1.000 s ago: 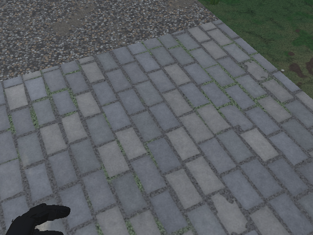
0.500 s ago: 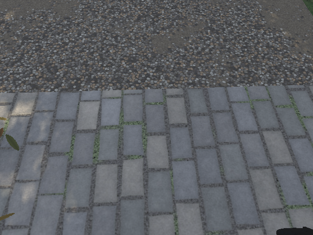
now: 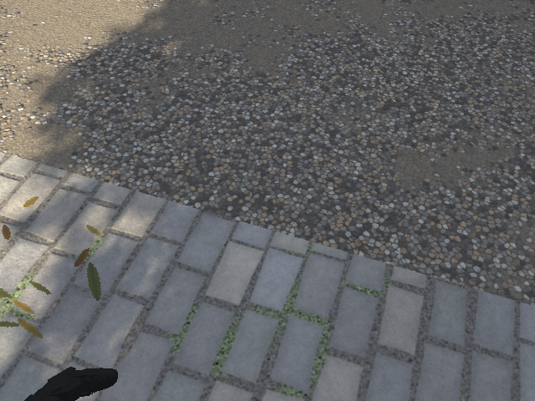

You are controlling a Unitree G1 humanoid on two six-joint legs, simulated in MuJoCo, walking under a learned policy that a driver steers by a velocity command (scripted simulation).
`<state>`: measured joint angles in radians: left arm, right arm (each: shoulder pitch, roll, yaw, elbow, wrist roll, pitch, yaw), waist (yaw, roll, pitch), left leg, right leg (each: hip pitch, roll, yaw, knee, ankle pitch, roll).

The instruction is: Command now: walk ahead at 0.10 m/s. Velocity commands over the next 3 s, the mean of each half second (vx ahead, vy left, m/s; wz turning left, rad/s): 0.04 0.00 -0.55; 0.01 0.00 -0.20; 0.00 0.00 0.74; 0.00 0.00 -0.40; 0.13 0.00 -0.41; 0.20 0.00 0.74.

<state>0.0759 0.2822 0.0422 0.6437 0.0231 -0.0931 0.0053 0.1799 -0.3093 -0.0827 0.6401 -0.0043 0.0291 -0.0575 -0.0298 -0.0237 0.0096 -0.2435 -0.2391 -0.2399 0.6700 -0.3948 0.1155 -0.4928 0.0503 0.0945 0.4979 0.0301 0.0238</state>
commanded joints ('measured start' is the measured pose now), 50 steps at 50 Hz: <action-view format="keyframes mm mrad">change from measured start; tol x32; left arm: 1 38 86 13 -47 47 -21 -5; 50 -54 74 46 -57 4 104 47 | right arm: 1 219 -1 20 -5 -15 -28 26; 21 -178 -38 -9 -28 -20 -46 6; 50 55 -55 -13 28 24 37 20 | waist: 1 -68 -225 -222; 16 -17 -170 -151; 18 30 278 -120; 50 14 -114 -52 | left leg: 1 -192 108 49 310 -159 -145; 5 -359 126 93 567 -179 -189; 15 61 125 123 -231 109 -98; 18 209 591 -295 -420 189 136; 33 180 524 233 -291 714 105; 37 75 471 259 -121 633 9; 40 -224 360 205 190 -307 -192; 50 -302 349 252 373 21 -227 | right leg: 1 499 -362 436 -61 679 -337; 7 255 -175 473 -217 -312 -197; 17 -61 48 319 -31 -626 -41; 23 -210 -14 14 781 -388 64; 35 59 -54 -150 153 -370 26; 39 717 -454 239 -21 680 -259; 50 312 -359 -145 -192 -2 -236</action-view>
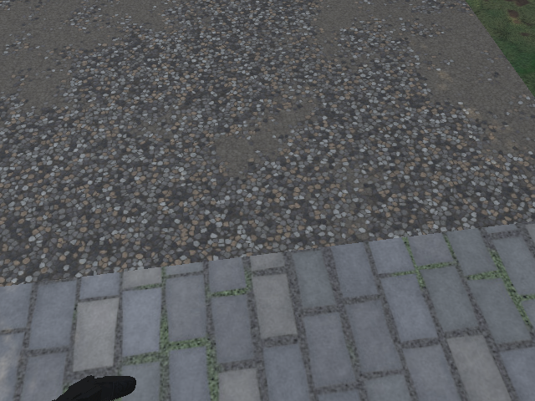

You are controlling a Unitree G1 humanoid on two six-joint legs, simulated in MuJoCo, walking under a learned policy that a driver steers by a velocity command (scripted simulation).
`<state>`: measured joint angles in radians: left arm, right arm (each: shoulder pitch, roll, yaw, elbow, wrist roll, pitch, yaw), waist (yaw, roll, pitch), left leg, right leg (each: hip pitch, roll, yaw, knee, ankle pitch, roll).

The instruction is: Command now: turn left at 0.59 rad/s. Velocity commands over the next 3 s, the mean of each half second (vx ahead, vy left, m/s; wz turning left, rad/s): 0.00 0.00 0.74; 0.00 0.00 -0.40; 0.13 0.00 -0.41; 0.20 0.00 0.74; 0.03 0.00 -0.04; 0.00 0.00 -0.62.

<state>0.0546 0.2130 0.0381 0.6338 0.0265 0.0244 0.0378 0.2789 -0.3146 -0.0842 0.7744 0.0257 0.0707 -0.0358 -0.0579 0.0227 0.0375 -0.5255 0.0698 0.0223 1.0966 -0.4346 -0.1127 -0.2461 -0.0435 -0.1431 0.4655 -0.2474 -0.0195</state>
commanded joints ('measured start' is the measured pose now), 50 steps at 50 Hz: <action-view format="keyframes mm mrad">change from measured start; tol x32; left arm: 1 -31 155 56 -40 -2 -13 15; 50 118 156 82 -47 -62 25 -2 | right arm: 1 -57 -37 -6 -126 -10 -7 8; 50 -47 -153 -54 -197 -35 -78 18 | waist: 1 49 -158 -87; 8 -1 -127 -108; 11 -8 362 -128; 38 76 -284 -95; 50 59 95 -189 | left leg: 1 0 49 -3 -111 64 12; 9 298 -27 47 -567 279 179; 11 493 304 -628 -740 790 493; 33 319 89 -271 -660 440 288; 40 -67 -173 -150 7 -246 87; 50 559 151 -398 -820 248 199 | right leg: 1 78 -278 84 -154 281 -195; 8 85 -321 6 8 264 -95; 12 -519 45 185 837 -445 95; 31 -72 3 143 196 -36 76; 35 -51 -56 294 60 493 -26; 39 159 -267 750 -118 507 -293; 47 65 -79 611 -49 359 -129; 50 -296 120 436 260 -253 10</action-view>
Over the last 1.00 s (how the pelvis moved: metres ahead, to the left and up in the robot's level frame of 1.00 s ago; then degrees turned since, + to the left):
0.06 -0.05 0.02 -25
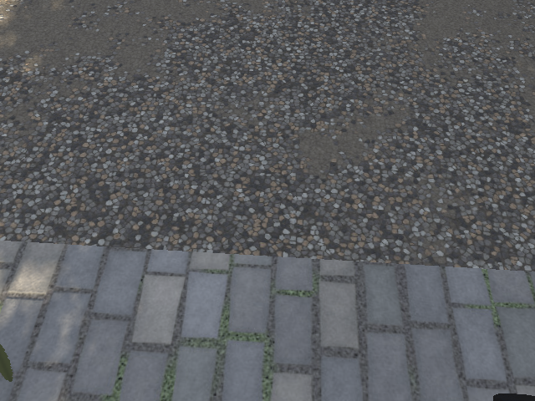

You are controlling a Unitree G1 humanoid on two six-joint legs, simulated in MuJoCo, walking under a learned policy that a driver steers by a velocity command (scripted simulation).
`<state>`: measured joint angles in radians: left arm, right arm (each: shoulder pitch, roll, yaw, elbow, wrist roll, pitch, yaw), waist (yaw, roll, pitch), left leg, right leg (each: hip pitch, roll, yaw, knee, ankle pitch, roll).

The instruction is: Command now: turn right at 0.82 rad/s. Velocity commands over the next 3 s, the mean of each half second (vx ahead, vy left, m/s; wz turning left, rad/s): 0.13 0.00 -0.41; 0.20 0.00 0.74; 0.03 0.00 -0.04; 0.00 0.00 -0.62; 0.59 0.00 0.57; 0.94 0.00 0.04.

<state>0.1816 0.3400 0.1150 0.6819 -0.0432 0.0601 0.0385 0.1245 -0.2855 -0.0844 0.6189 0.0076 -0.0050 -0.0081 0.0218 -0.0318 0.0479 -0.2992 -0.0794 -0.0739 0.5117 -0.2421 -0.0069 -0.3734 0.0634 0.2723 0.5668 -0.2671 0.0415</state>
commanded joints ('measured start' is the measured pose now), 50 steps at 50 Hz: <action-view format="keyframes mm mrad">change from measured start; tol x32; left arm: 1 20 77 19 -109 19 -29 -3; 50 -7 78 -33 -75 63 -104 -19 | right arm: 1 49 -203 -53 -64 -69 -4 -2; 50 -13 -192 -46 -127 2 0 2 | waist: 1 9 292 -143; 34 -5 -66 61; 44 -118 157 -511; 50 19 52 -125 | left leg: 1 211 479 -518 -266 129 219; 15 276 364 0 -195 505 272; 21 28 325 -132 -273 -274 235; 27 -656 169 -46 662 -154 29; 41 174 -1 204 58 180 139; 43 642 383 -565 -30 648 479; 46 347 330 -518 -228 139 370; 50 31 203 -303 -216 338 287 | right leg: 1 -287 29 -45 368 -367 -13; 7 -335 -112 -193 675 -59 77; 21 205 -52 -329 -204 -26 -69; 25 665 -526 284 -352 -369 -316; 30 357 -314 -275 -360 503 -160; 40 335 -313 -490 56 1024 -111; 41 263 -284 -494 255 908 -77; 43 -306 36 -355 938 -444 46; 50 -155 -73 -160 551 -133 22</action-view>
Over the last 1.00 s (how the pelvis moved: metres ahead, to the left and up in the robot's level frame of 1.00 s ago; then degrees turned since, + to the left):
0.04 0.07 -0.01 6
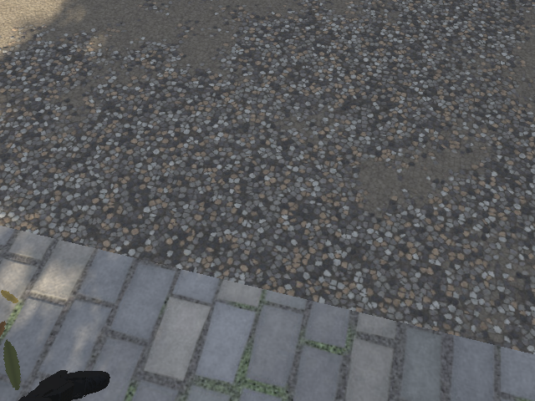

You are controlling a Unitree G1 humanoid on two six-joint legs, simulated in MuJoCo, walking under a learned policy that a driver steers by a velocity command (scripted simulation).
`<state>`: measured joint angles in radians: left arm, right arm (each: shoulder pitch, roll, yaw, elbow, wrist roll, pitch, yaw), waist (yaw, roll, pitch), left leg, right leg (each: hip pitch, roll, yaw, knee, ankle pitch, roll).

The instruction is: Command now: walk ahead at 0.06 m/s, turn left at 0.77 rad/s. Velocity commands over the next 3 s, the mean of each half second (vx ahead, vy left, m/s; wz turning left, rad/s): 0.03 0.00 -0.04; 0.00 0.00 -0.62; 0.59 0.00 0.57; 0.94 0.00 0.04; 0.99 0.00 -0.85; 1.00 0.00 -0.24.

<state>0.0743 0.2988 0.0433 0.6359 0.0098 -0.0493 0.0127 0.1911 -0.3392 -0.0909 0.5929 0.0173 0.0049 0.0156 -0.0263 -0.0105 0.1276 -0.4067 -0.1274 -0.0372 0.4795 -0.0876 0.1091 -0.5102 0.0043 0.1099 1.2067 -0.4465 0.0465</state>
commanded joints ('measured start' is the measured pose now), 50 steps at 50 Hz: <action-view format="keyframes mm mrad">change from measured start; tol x16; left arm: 1 116 102 33 -16 11 10 8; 34 189 225 121 -71 -31 79 20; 50 107 31 28 -89 -5 88 8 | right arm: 1 -72 -142 -40 -97 -12 -5 -30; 50 -32 -57 19 109 12 -15 -8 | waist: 1 62 40 -224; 13 7 153 -183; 18 33 -242 -128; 29 -12 -197 -269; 32 53 249 -203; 50 43 153 -187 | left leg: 1 124 247 -309 -163 280 171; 13 73 223 -222 -43 -114 43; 16 66 38 0 226 -275 -112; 20 -153 25 -91 566 -512 -139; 29 201 20 -42 -113 -172 -144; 31 459 368 -357 -203 -85 8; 32 319 524 -519 -227 33 126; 37 305 346 -108 -163 252 73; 50 272 340 -43 -78 369 84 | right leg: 1 1 -9 -15 -125 63 35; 13 264 -32 -94 -673 311 -19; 15 208 -174 160 -762 606 -129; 19 309 -284 482 -889 496 -307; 27 377 -125 402 -818 496 -202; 30 177 -46 377 -753 212 -122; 32 -155 98 120 -302 -175 -15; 37 -198 -17 4 32 96 57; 47 52 -26 -97 -422 38 53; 50 329 8 -118 -837 268 -2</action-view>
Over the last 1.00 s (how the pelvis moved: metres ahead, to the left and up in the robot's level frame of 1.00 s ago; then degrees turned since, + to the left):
0.20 -0.03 0.00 14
